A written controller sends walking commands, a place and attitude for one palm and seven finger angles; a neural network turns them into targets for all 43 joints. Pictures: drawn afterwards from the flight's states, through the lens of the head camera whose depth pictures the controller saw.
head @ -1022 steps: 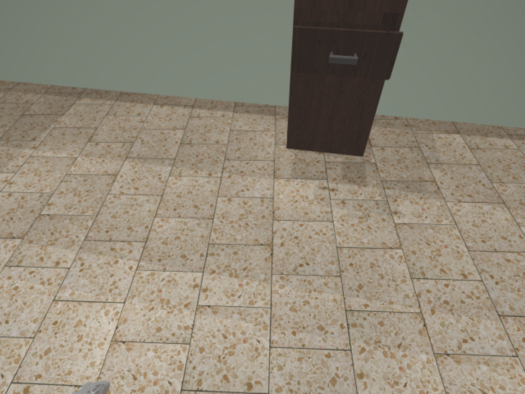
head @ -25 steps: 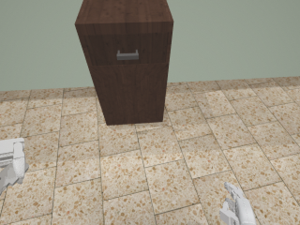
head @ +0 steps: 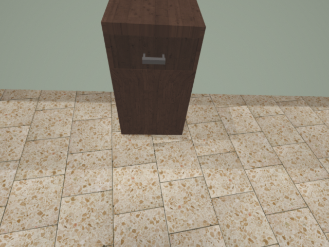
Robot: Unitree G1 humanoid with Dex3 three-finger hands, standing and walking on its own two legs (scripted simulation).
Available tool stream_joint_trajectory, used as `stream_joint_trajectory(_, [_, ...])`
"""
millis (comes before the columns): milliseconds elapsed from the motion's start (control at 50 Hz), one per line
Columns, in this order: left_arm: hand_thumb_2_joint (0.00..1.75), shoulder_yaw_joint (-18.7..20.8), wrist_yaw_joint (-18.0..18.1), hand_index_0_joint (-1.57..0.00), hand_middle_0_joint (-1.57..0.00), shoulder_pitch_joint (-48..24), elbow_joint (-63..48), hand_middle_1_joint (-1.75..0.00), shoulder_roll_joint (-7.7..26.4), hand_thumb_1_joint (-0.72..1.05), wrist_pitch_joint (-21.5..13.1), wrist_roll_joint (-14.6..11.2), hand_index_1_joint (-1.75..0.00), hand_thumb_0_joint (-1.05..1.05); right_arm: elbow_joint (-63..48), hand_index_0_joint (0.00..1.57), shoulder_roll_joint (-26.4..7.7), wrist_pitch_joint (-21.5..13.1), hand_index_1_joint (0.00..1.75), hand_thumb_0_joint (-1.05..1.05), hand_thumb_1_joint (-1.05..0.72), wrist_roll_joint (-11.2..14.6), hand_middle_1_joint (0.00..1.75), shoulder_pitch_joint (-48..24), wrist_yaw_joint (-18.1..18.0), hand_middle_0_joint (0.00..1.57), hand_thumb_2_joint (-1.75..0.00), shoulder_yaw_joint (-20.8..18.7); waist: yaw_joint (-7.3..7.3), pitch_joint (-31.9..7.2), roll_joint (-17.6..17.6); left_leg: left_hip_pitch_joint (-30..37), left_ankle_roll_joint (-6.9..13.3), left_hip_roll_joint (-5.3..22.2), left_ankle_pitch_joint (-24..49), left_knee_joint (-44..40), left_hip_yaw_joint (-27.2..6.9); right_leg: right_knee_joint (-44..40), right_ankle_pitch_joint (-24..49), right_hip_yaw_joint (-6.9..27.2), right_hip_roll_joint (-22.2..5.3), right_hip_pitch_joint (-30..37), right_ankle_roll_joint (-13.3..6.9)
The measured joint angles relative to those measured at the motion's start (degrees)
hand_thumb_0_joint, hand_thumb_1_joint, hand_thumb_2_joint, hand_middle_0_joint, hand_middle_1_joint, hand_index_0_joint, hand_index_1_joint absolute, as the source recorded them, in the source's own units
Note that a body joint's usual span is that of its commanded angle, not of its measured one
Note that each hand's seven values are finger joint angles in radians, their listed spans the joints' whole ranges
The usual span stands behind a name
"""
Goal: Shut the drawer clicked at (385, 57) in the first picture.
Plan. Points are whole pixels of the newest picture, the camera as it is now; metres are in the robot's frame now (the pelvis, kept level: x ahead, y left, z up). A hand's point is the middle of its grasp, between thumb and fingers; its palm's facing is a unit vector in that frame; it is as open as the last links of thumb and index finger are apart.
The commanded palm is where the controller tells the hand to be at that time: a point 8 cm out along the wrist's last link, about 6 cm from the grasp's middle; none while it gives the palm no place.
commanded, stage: let the arm hang, fingers relaxed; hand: left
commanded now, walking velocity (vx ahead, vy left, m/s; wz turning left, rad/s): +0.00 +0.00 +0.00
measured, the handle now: (153, 58) +0.93 +0.11 -0.08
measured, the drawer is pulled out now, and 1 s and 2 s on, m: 0.00 0.00 0.00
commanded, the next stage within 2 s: look to check the result in 0.72 s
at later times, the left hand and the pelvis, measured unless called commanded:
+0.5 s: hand out of the picture -0.01 +0.16 -0.17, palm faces +0.02 -0.99 -0.16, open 7.2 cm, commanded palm none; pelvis +0.00 +0.01 +0.00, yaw -1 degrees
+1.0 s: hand out of the picture +0.00 +0.16 -0.17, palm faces +0.01 -0.98 -0.20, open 7.4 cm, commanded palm none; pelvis +0.01 -0.01 +0.00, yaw -2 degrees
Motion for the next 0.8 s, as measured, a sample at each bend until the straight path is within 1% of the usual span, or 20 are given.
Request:
stream_joint_trajectory(60, [0.9, -0.28, -0.45, -0.83, -0.83, 1.59, 3.95, -1.03, 0.17, 0.9, -0.42, -0.08, -1.02, 0.01, 3.15, 0.2, 1.27, 0.21, 0.3, 0.01, -0.91, 0.16, 0.29, 2.13, -0.38, 0.2, -0.9, -0.27, 0.36, 0.49, 0.89, 0.47, 0.22, -0.12, 0.71, -1.21, -0.05, -1.78, 1.06, -0.07, -0.04, 0.74, 0.18])
stream_joint_trajectory(120, [0.9, -0.57, -0.46, -0.72, -0.71, 2.96, 7.0, -0.9, -0.44, 0.91, -0.72, -0.17, -0.89, 0.01, 5.34, 0.2, 2.18, 0.04, 0.3, 0.01, -0.91, 0.39, 0.29, 3.6, -0.65, 0.2, -0.9, -0.5, 0.29, 0.79, 1.92, 1.14, 0.54, -0.44, 1.19, -2.21, 0.27, -2.47, 1.48, 0.24, -0.35, 1.18, 0.48])
stream_joint_trajectory(280, [0.9, -0.93, 0.08, -0.41, -0.41, 3.51, 10.45, -0.54, -3.51, 0.91, -1.3, -0.24, -0.54, 0.01, 8.1, 0.2, 4.07, -0.84, 0.3, 0.01, -0.91, 0.62, 0.29, 5.0, -1.19, 0.2, -0.9, -0.75, -0.28, 0.25, 3.38, 2.68, 1.06, -1.17, 1.81, -3.81, 1.37, -2.03, 1.34, 1.32, -1.14, 1.47, 0.98])
stream_joint_trajectory(360, [0.9, -0.97, 0.28, -0.31, -0.3, 2.41, 10.32, -0.42, -5.07, 0.91, -1.7, -0.21, -0.42, 0.0, 8.48, 0.2, 4.91, -1.2, 0.3, 0.0, -0.91, 0.56, 0.29, 4.82, -1.32, 0.2, -0.9, -0.84, -0.49, -0.52, 3.27, 3.01, 1.05, -1.25, 1.82, -3.98, 1.69, -1.49, 1.08, 1.65, -1.24, 1.37, 0.99])
stream_joint_trajectory(500, [0.9, -0.98, 0.39, -0.23, -0.22, 0.24, 9.21, -0.33, -7.1, 0.91, -2.39, -0.06, -0.33, 0.0, 8.39, 0.2, 5.67, -1.8, 0.3, 0.0, -0.91, 0.48, 0.29, 4.32, -1.46, 0.2, -0.9, -1.07, -0.8, -1.79, 2.72, 3.29, 0.76, -1.0, 1.61, -3.82, 1.82, -1.06, 0.75, 1.8, -1.01, 1.45, 0.76])
stream_joint_trajectory(620, [0.9, -0.74, 0.43, -0.21, -0.2, 0.14, 9.17, -0.3, -6.62, 0.92, -2.39, -0.07, -0.3, 0.01, 8.15, 0.2, 5.63, -1.96, 0.3, 0.0, -0.91, 0.44, 0.29, 4.18, -1.59, 0.2, -0.9, -1.29, -0.97, -1.98, 2.41, 3.33, 0.35, -0.56, 1.3, -3.59, 1.74, -1.06, 0.56, 1.75, -0.57, 1.57, 0.38])
stream_joint_trajectory(800, [0.9, -0.51, 0.24, -0.2, -0.2, 0.59, 9.42, -0.3, -5.95, 0.91, -2.64, -0.21, -0.3, 0.01, 8.52, 0.2, 4.37, -1.93, 0.3, 0.0, -0.91, 0.53, 0.29, 3.96, -1.67, 0.2, -0.9, -1.57, -0.78, -0.93, 2.67, 3.67, -0.12, -0.14, 1.23, -3.93, 1.58, -1.54, 0.5, 1.61, -0.12, 1.96, -0.07])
